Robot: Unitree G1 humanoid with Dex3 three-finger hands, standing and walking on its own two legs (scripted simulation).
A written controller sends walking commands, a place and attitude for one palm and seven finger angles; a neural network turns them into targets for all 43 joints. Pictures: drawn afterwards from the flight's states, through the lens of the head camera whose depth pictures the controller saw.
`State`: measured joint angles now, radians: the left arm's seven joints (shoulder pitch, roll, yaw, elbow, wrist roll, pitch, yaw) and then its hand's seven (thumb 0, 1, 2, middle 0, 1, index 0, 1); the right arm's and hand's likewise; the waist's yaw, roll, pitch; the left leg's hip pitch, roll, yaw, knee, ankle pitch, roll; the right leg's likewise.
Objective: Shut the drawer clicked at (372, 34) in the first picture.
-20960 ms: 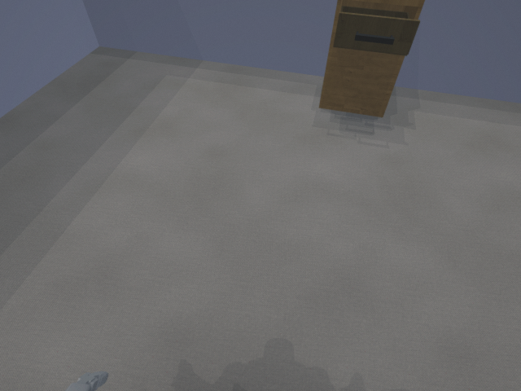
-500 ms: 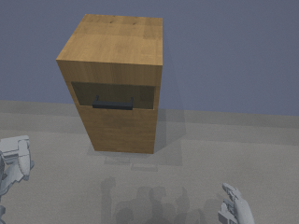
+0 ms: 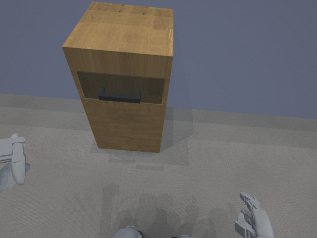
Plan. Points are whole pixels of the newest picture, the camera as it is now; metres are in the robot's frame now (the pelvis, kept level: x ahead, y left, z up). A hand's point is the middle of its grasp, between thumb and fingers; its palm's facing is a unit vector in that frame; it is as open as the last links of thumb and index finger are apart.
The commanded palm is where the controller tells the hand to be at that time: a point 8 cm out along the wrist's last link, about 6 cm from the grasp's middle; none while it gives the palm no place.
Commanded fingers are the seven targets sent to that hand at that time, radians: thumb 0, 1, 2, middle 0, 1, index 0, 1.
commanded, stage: step back with the hand held close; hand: left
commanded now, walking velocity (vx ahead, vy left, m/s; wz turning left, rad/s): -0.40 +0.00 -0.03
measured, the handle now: (120, 94) +0.72 +0.19 -0.16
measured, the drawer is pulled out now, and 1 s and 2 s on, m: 0.00 0.00 0.00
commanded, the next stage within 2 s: stop stepping back and stand still in 0.26 s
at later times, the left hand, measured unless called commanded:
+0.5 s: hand (10, 230) +0.11 +0.20 +0.20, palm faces +0.24 -0.87 -0.44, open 3.3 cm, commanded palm +0.06 +0.26 +0.19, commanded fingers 0.00 0.90 0.90 -1.40 -1.60 -1.40 -1.60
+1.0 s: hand out of the picture +0.07 +0.22 +0.18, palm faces +0.30 -0.83 -0.46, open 3.3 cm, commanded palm +0.01 +0.27 +0.19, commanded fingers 0.00 0.90 0.90 -1.40 -1.60 -1.40 -1.60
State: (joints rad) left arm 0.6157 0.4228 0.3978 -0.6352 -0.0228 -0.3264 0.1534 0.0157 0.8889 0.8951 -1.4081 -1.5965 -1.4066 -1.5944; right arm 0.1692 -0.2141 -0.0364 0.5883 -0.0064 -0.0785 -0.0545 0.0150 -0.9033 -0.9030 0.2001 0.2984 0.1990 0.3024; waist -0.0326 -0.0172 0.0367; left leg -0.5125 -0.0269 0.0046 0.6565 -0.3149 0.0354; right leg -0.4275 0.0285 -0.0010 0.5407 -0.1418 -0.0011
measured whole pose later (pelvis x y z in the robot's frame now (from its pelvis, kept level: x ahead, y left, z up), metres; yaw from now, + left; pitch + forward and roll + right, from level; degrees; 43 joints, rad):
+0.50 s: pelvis -0.09 -0.01 +0.00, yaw -6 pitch +2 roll -2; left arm 0.63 0.44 0.43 -0.72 -0.06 -0.30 0.12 0.02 0.89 0.90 -1.41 -1.60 -1.41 -1.59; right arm 0.20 -0.14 0.02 0.64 0.00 -0.11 -0.05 0.02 -0.90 -0.90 0.20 0.30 0.20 0.30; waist -0.01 -0.06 -0.01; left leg -0.47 0.03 0.07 0.58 -0.14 0.04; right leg -0.17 -0.01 -0.01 0.62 -0.44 0.02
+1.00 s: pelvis -0.15 +0.00 +0.00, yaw -5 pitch -1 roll +0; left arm 0.61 0.40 0.40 -0.58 -0.02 -0.21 0.16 0.02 0.89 0.90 -1.41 -1.60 -1.41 -1.60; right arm 0.24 -0.16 0.02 0.62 0.00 -0.13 -0.06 0.02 -0.90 -0.90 0.20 0.30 0.20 0.30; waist -0.04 -0.02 0.01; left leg -0.35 0.03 0.02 0.63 -0.29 0.01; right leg -0.28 0.01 -0.06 0.59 -0.29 -0.03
